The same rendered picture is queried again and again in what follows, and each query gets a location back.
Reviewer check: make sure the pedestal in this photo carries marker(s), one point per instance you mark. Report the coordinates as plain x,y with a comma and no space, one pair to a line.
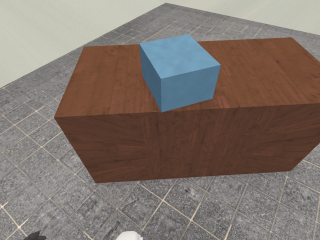
264,116

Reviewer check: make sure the carton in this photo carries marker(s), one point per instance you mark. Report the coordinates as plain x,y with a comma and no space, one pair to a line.
178,71

